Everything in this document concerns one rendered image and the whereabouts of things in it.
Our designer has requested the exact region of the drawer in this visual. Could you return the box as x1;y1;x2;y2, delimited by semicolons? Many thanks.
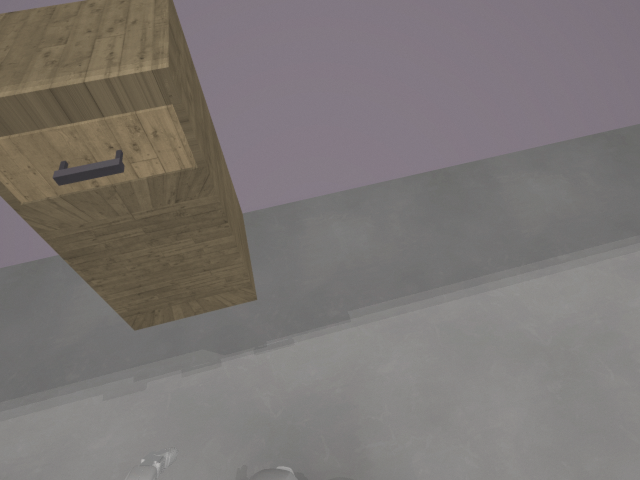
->
0;104;196;203

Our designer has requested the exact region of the robot left shin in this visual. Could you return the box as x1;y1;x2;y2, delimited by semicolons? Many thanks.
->
276;466;295;476

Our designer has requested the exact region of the robot left hand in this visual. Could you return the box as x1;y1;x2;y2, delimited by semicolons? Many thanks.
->
125;447;178;480

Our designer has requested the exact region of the cabinet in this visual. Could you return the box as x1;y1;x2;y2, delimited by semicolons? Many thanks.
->
0;0;257;331

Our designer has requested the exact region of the handle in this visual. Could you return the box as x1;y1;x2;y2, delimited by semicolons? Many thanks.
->
53;150;125;186

